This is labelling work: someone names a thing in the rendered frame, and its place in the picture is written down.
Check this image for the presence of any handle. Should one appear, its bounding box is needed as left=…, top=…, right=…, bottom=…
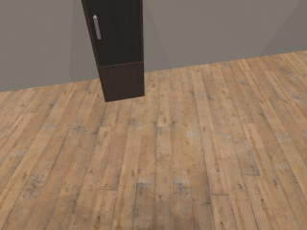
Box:
left=93, top=15, right=101, bottom=39

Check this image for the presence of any cupboard door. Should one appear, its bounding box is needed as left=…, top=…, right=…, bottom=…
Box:
left=84, top=0, right=142, bottom=66

